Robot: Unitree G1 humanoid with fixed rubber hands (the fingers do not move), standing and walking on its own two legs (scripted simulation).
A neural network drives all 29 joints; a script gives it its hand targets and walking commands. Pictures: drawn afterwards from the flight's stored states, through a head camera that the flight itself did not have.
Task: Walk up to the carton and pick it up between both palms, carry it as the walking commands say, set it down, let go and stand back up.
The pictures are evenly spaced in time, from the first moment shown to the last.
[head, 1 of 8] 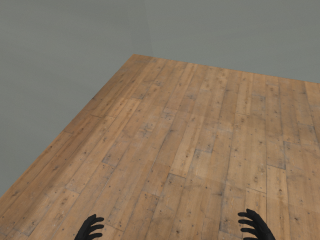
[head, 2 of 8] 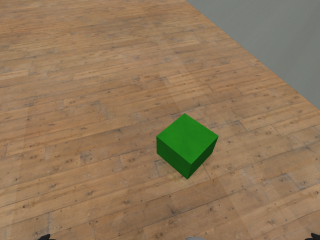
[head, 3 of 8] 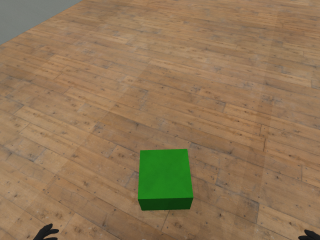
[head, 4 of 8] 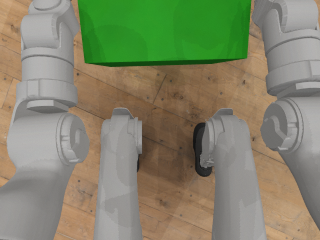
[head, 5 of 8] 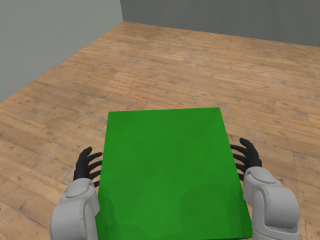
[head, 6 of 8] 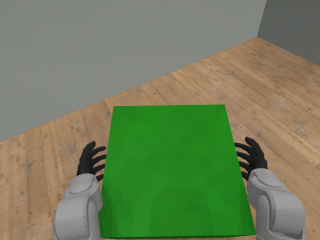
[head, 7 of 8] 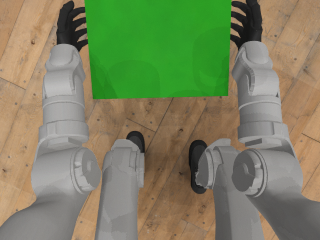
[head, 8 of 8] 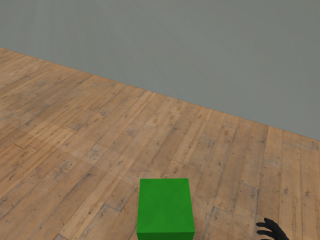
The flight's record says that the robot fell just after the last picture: no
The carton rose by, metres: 0.70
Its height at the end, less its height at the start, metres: +0.00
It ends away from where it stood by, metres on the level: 2.43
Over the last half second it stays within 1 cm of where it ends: yes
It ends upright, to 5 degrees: yes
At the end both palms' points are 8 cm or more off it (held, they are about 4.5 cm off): yes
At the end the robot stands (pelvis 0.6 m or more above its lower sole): yes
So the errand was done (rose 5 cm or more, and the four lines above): yes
